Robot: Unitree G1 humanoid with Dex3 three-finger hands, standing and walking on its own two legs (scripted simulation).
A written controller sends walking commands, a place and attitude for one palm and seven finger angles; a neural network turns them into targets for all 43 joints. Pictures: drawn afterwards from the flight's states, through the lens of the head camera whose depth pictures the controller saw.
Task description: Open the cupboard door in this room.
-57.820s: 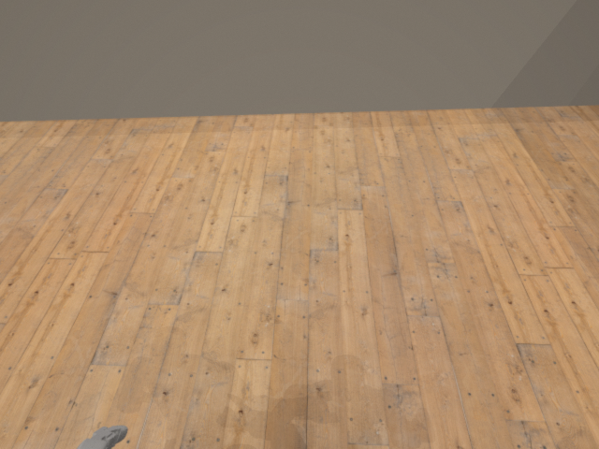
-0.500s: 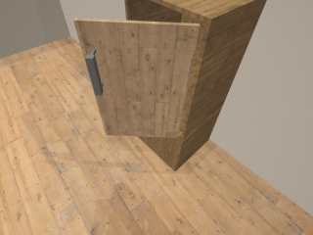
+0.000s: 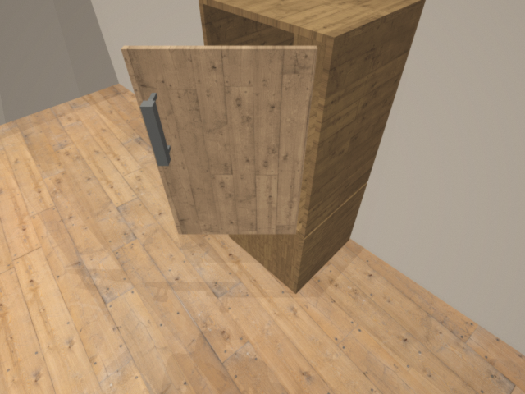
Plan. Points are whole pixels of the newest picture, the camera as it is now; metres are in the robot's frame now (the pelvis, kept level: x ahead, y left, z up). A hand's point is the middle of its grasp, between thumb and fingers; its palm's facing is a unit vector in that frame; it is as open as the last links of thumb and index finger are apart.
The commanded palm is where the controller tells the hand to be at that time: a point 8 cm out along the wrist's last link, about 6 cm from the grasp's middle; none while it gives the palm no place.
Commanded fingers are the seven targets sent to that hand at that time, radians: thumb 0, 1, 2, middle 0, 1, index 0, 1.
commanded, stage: look again from close up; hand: left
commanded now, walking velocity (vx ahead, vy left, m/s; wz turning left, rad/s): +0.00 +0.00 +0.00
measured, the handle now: (158, 130) +0.64 +0.27 +0.07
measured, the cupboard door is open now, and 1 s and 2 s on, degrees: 45 45 45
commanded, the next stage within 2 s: shuffle to correct the standing spot in 0.02 s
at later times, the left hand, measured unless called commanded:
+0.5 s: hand out of the picture -0.01 +0.17 -0.18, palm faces +0.05 -0.99 -0.13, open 7.3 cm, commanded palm none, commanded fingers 0.00 0.90 0.90 -0.20 -0.30 -0.20 -0.30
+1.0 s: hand out of the picture +0.12 +0.26 -0.18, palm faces +0.05 -0.99 -0.15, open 7.3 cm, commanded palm none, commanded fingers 0.00 0.90 0.90 -0.20 -0.30 -0.20 -0.30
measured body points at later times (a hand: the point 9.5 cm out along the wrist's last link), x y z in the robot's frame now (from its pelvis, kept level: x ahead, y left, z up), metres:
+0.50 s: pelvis +0.02 +0.02 +0.00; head +0.01 +0.03 +0.45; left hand -0.01 +0.23 -0.17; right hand -0.03 -0.21 -0.16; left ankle +0.01 +0.11 -0.74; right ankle +0.03 -0.12 -0.72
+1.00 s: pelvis +0.10 +0.09 +0.00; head +0.11 +0.11 +0.45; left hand +0.12 +0.31 -0.16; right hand +0.10 -0.13 -0.15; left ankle +0.12 +0.16 -0.74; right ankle +0.09 -0.03 -0.66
